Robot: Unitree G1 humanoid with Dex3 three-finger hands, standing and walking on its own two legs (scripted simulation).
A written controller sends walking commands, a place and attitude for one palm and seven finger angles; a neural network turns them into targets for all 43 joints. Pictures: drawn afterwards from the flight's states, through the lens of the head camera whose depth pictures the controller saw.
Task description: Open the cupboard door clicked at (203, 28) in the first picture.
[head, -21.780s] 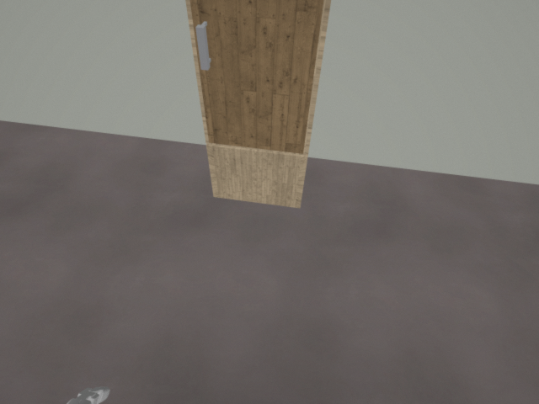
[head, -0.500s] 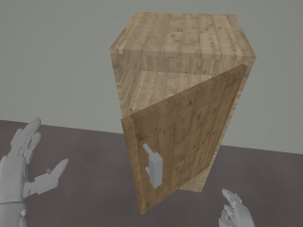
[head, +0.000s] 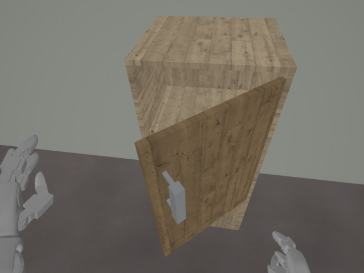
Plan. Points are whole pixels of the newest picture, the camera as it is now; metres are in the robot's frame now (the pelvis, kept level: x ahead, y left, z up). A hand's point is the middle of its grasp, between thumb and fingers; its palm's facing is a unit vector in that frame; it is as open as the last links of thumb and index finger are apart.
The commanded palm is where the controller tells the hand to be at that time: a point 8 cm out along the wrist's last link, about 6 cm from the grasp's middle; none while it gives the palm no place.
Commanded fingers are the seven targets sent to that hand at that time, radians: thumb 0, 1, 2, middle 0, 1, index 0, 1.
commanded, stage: draw the hand back to the body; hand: left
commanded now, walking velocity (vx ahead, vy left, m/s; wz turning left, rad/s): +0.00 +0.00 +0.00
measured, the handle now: (172, 196) +0.28 +0.07 +0.02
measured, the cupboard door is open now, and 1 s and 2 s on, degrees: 43 43 43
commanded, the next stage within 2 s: step back with the hand held close in 0.02 s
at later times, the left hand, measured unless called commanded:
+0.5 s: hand (44, 204) +0.18 +0.26 +0.14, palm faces +0.31 -0.79 -0.53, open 7.4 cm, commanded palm +0.12 +0.31 +0.17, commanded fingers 0.00 0.90 0.90 -0.20 -0.30 -0.20 -0.30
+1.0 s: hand out of the picture +0.08 +0.30 +0.16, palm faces +0.44 -0.77 -0.46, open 7.4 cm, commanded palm +0.01 +0.34 +0.17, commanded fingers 0.00 0.90 0.90 -0.20 -0.30 -0.20 -0.30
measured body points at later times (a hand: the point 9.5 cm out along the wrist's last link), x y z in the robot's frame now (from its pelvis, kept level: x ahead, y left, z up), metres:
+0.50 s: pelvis -0.03 +0.01 +0.00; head +0.00 +0.00 +0.45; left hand +0.15 +0.30 +0.17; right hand +0.15 -0.24 -0.09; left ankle -0.01 +0.11 -0.74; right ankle -0.01 -0.10 -0.74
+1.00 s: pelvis -0.12 +0.04 -0.02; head -0.10 +0.06 +0.43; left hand +0.06 +0.34 +0.18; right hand +0.05 -0.20 -0.10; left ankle -0.01 +0.11 -0.74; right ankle -0.05 -0.10 -0.72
